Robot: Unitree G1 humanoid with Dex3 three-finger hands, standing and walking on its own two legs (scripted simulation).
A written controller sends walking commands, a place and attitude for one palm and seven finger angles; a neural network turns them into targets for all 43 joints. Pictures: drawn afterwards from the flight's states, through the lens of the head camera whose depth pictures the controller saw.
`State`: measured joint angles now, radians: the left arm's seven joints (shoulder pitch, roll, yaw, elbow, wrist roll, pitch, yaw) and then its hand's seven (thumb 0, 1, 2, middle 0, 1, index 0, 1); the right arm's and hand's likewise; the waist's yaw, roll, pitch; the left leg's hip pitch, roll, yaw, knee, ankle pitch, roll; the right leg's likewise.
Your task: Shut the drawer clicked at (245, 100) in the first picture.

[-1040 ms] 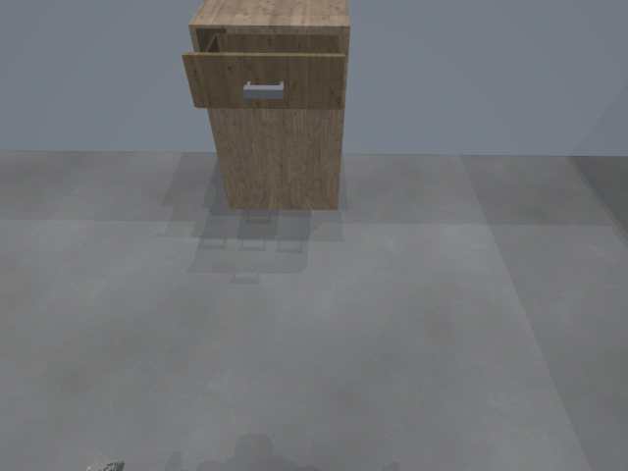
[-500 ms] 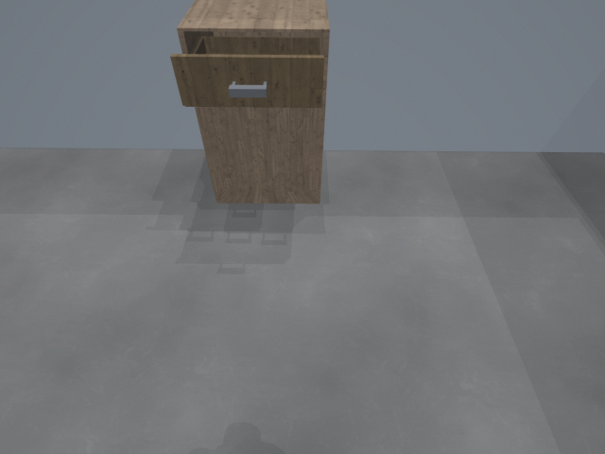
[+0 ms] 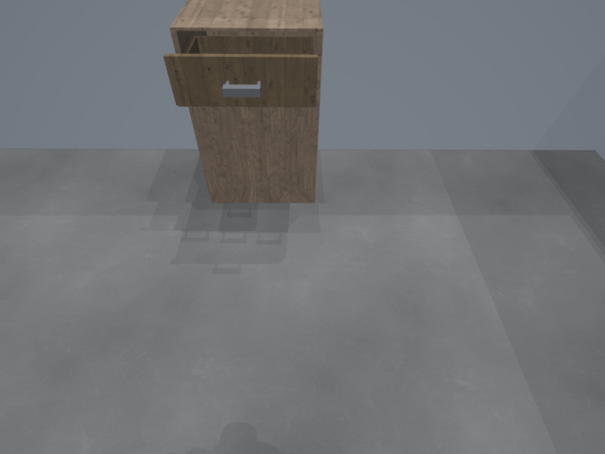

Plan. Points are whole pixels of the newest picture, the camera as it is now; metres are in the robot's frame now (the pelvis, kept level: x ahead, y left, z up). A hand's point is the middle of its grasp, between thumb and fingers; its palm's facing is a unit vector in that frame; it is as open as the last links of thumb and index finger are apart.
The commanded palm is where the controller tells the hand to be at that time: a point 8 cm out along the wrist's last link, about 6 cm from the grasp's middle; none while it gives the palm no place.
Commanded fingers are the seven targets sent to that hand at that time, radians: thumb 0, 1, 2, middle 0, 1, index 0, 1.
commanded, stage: look at it before walking up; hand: left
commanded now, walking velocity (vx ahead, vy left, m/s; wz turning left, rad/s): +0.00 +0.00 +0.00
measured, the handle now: (242, 87) +1.12 +0.25 -0.06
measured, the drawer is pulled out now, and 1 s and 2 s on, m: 0.20 0.20 0.20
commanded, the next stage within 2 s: walk to a spot facing it in 0.40 s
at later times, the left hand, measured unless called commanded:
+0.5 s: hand out of the picture +0.08 +0.25 -0.16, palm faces -0.03 -0.94 -0.33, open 7.4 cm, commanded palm none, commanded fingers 0.00 0.90 0.90 -0.20 -0.30 -0.20 -0.30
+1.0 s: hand out of the picture +0.14 +0.19 -0.19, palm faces -0.07 -0.99 -0.15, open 7.3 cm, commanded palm none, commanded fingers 0.00 0.90 0.90 -0.20 -0.30 -0.20 -0.30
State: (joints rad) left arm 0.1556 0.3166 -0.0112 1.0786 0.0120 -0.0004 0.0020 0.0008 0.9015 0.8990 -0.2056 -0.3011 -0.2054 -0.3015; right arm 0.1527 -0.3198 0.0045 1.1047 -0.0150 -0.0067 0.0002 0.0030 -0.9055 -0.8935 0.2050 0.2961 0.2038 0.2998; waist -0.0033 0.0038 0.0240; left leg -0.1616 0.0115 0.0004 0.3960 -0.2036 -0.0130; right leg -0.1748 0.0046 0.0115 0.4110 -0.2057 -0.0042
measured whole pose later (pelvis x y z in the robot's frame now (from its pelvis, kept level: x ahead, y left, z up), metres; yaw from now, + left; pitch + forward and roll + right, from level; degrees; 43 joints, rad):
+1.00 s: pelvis +0.12 +0.02 -0.01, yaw -4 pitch +0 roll +0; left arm 0.27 0.17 0.04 1.09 0.03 0.02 -0.02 0.01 0.91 0.90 -0.20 -0.30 -0.20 -0.30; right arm 0.50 -0.11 -0.01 1.17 -0.03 -0.08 -0.03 0.00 -0.91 -0.89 0.20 0.30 0.20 0.30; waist -0.03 -0.02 0.06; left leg 0.04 0.01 0.10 0.35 -0.38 0.02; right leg -0.52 -0.06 -0.08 0.97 -0.33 -0.02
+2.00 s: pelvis +0.46 +0.02 +0.00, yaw +1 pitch -2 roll +1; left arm 0.27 0.16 0.06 1.08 0.03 0.01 0.00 0.00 0.92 0.90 -0.20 -0.30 -0.20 -0.30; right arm 0.35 -0.14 -0.05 1.10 -0.02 -0.05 -0.02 -0.01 -0.93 -0.89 0.20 0.30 0.20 0.30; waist 0.00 -0.02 0.02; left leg -0.11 -0.02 0.16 0.34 -0.21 0.07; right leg -0.49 -0.13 -0.07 0.86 -0.24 0.03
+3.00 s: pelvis +0.70 -0.02 -0.01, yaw +2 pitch -3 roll +2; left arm 0.22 0.16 0.04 1.04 0.03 0.02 0.04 0.00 0.92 0.90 -0.20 -0.30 -0.20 -0.30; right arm 0.19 -0.17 -0.05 1.06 -0.01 0.03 -0.03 0.00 -0.93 -0.89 0.20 0.30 0.20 0.30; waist 0.00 0.02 0.07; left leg -0.25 0.03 0.12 0.58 -0.31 0.00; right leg -0.30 -0.04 -0.07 0.61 -0.26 -0.04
